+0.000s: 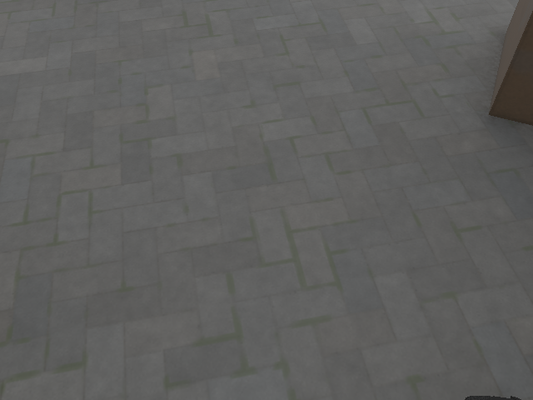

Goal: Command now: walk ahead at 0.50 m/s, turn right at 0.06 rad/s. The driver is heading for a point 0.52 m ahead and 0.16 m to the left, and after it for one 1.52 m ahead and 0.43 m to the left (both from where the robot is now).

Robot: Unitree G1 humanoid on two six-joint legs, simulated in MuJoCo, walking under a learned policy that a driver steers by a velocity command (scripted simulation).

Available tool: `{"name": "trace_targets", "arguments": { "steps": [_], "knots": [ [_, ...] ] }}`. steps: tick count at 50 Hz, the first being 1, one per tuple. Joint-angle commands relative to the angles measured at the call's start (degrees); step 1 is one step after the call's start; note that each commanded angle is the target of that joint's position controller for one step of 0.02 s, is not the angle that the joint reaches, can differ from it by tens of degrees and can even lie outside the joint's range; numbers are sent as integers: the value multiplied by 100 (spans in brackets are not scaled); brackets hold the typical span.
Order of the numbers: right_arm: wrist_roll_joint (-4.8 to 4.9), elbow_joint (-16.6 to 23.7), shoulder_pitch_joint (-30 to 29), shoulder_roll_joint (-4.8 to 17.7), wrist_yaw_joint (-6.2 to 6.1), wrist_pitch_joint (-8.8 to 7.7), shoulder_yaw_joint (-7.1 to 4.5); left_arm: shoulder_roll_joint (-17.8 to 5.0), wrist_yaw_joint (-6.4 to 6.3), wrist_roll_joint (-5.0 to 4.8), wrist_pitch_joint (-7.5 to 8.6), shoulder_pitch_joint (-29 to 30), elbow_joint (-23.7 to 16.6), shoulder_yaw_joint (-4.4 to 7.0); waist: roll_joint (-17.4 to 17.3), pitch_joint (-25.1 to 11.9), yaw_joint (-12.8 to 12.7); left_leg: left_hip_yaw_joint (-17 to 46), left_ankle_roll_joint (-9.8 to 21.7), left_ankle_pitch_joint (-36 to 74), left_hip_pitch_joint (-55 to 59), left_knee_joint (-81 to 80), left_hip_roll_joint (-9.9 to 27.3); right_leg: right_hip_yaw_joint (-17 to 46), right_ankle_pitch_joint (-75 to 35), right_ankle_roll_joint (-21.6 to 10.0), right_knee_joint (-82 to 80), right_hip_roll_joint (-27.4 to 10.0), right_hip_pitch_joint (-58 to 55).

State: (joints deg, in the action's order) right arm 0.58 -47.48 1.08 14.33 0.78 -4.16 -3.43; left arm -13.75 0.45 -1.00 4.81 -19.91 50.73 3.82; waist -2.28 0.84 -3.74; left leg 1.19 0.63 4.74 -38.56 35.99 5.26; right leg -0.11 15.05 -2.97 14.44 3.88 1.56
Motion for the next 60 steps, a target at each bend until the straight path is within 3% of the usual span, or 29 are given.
{"name": "trace_targets", "arguments": {
  "steps": [1, 4, 5, 6, 7, 8, 9, 11, 12, 15, 21, 27, 30, 32, 33, 34, 35, 36, 37, 39, 41, 42, 49, 54, 55, 56, 57, 58, 60],
  "knots": [
    [42, 546, -659, 430, 113, -79, -44, -926, -29, -8, 20, -85, -170, 214, 663, 253, 33, -64, 173, -195, 179, -431, -145, 756, -1878, -918, -219, -1724, -32],
    [3, 458, -144, 670, 155, -125, -134, -1094, -79, -15, -85, 113, -163, 271, 762, -24, 396, -275, 381, -843, 1054, -717, -403, 689, -3195, -707, 463, -1739, -363],
    [-34, 233, 555, 836, 128, -131, -237, -1049, -88, -17, -119, 185, -180, 253, 657, -430, 726, -457, 503, -822, 2024, -803, -594, 487, -3972, -582, 1278, -1475, -245],
    [-32, -24, 1534, 1126, 89, -157, -341, -859, -131, 20, -134, 176, -203, 174, 356, -1049, 1097, 41, 767, -526, 3479, -607, -88, 225, -3409, -376, 2665, -1187, 529],
    [-105, -90, 2146, 1656, 66, -161, -442, -305, -105, 86, -29, -520, -285, 16, -912, -1887, 882, 2406, 1630, -916, 5686, -746, 1320, -6, -792, 67, 4974, -299, 2721],
    [-21, -177, 2358, 1334, 101, -141, -345, -341, -56, 2, 97, -541, -227, -13, -1445, -2315, 968, 4271, 1980, -2081, 6170, -1817, 1729, 649, 1779, 108, 5948, 24, 3852],
    [33, -101, 1912, 1050, 93, -156, -257, -831, -32, -128, 163, -3, -327, 112, -826, -1465, 978, 3684, 1672, -2801, 5543, -1954, 1559, 790, 1473, 33, 6351, -367, 4434],
    [-66, 76, 1062, 714, 95, -157, -134, -834, -85, -65, 136, 715, -500, 129, -14, -450, 680, 2333, 1351, -2244, 3742, -2255, 1146, 493, 466, -34, 5753, -929, 4164],
    [-119, 95, 886, 587, 102, -192, -90, -793, -118, 2, 72, 668, -492, 166, -120, -311, 479, 1963, 1258, -1837, 3200, -2411, 953, 530, 187, -31, 5380, -1107, 3789],
    [-97, -8, 960, 635, 82, -249, -90, -548, -147, 27, -62, 510, -435, 150, -239, -258, 302, 1291, 1263, -1086, 2751, -2743, 704, 432, -223, 80, 4828, -1210, 3468],
    [-5, -261, 1568, 860, -75, -186, -135, -383, -114, 90, -31, 1576, -720, 102, -75, -67, 584, 550, 1081, -79, 3069, -2836, 483, 269, -1904, 321, 2890, -1105, 3781],
    [69, -499, 2194, 897, -116, -49, -148, -351, 47, 12, 93, 2674, -1054, 31, -125, 234, 926, 815, 1097, -304, 3646, -2431, 606, 196, -1952, 387, 1555, -731, 3607],
    [74, -519, 2204, 985, -181, 55, -201, -529, 131, 13, 214, 2669, -1106, 63, -300, 210, 766, 1123, 996, 189, 3892, -1884, 736, 227, -1474, 276, 1102, -569, 3137],
    [74, -413, 1978, 1011, -205, 115, -222, -840, 84, 108, 276, 1748, -851, 199, -417, -351, 267, 972, 695, 1598, 3761, -797, 359, 37, -1773, 14, 734, -371, 1699],
    [25, -199, 1782, 843, -205, 92, -164, -1180, 33, 238, 317, 878, -689, 291, -225, -1151, -88, 781, 433, 1095, 2905, 418, -4, 461, -3206, -318, 1184, -985, 30],
    [-70, -45, 2223, 323, -194, 45, -29, -1630, -21, 347, 242, 247, -614, 367, 1113, -2079, -72, 311, 27, -2149, 955, 2501, -724, 1841, -5610, -985, 1792, -2579, -2257],
    [78, -37, 2694, 500, -188, -1, -41, -1352, -9, 245, 106, 187, -662, 295, 1846, -3135, 18, 651, -74, -4642, 243, 3629, -876, 3194, -5059, -1566, 1534, -3358, -2742],
    [210, -78, 2386, 1040, -211, 49, -220, -948, -33, 215, -3, 553, -791, 175, 1195, -2492, -1, 748, -115, -4287, -6, 3982, -479, 2549, -4429, -1346, 1270, -3014, -1969],
    [234, 114, 1931, 1044, -221, 91, -251, -802, -126, 163, -59, 855, -843, 126, 987, -1689, 103, 480, -216, -3867, -165, 3897, -301, 1876, -4001, -1098, 1097, -2676, -1097],
    [174, 141, 1806, 786, -265, 288, -266, -629, -150, 162, -117, 1467, -791, 68, 881, -791, 443, 276, -346, -3407, 142, 3400, 2, 983, -3334, -922, 600, -2153, 384],
    [156, 164, 1965, 501, -324, 447, -223, -710, -133, 295, -124, 1702, -761, 127, 1156, -524, 627, 67, -382, -2991, 688, 3124, 36, 513, -2751, -962, 101, -2049, 1340],
    [163, 245, 1849, 473, -328, 483, -215, -709, -160, 353, -89, 1774, -759, 128, 1125, -474, 643, 32, -377, -2741, 673, 2850, 23, 337, -2712, -999, -4, -2041, 1436],
    [74, 664, 1097, 631, -166, 589, -225, -1011, -272, 174, -173, 1850, -538, 209, 889, -582, 478, -235, -152, -1554, 1171, 1092, 48, -479, -2328, -840, -27, -2184, 938],
    [39, 769, 1055, 778, -32, 734, -317, -1137, -205, -61, -303, 1743, -376, 242, 717, -497, 579, -597, 255, -1385, 2010, -359, -285, -638, -1603, -303, 971, -2139, 744],
    [6, 716, 1278, 1005, -92, 733, -412, -981, -164, -19, -318, 1379, -225, 216, 272, -576, 597, -363, 464, -473, 2574, -803, -302, -849, -1148, 16, 1650, -1836, 940],
    [4, 756, 1540, 1738, -212, 720, -601, -725, -113, 208, -313, 1253, -305, 146, -1286, -638, 473, 1254, 995, 1870, 3525, -1174, 851, -1375, 579, 525, 3413, -1079, 2128],
    [-95, 899, 1518, 1860, -192, 660, -552, -647, -130, 285, -336, 1533, -613, 92, -1897, -1100, 509, 2818, 2131, 1857, 4085, -1522, 1693, -649, 2525, 760, 4902, -309, 3561],
    [-163, 1024, 1418, 1564, -109, 535, -470, -937, -140, 140, -326, 1785, -612, 162, -1030, -1335, 750, 2648, 2134, 1566, 4125, -1662, 1544, 100, 2405, 653, 5529, -456, 3749],
    [-24, 1055, 923, 1286, -156, 409, -405, -851, -246, 48, -363, 1774, -503, 176, -196, -974, 480, 1810, 1494, 975, 3873, -1512, 1050, 323, 1491, 518, 5405, -713, 3937]
  ]
}}
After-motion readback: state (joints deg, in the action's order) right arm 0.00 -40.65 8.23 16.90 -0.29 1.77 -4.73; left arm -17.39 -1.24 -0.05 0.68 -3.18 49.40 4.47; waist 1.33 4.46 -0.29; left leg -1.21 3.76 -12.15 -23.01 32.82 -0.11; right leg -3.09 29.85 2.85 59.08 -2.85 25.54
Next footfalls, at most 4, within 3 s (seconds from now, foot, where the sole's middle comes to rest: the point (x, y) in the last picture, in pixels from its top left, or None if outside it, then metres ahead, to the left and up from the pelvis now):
0.12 left None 0.25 0.13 -0.78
0.66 right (335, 372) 0.55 -0.09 -0.78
1.10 left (229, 374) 0.53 0.18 -0.78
1.56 right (315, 351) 0.60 -0.04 -0.78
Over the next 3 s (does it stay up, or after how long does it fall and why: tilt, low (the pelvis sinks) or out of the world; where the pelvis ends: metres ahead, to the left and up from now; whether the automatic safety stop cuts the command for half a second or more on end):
stays up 0.68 0.06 0.01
